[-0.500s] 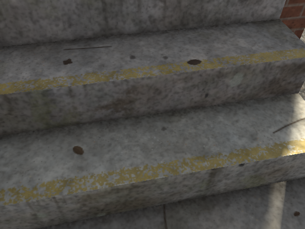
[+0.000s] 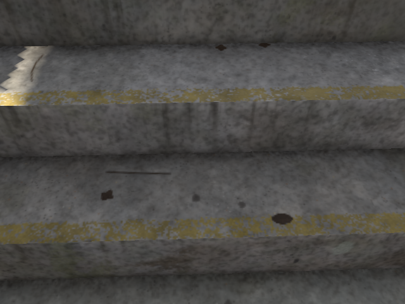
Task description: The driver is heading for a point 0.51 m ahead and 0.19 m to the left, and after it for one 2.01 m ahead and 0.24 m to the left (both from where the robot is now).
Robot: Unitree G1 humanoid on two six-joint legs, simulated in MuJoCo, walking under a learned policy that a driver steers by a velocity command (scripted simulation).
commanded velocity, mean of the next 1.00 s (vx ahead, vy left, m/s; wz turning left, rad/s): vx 0.18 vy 0.00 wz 0.57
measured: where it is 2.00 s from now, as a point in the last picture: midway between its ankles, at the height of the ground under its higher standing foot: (161, 289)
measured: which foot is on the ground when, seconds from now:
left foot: up 0.00-0.36, down 0.38-1.00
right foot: down 0.00-0.44, up 0.46-0.96, down 0.98-1.00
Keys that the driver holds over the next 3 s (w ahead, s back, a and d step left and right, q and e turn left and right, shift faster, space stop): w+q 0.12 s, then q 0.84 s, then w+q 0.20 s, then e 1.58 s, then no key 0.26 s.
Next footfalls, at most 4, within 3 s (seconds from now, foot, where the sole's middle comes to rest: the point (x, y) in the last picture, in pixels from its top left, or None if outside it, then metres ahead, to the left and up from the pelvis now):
0.38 left None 0.36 0.16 -0.51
0.98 right None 0.41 -0.08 -0.51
1.56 left None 0.42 0.25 -0.51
2.02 right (191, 207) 0.62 0.06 -0.33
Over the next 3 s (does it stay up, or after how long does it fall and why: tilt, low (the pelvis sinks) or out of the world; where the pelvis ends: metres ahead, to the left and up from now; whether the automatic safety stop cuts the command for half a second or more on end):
stays up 0.59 0.21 0.43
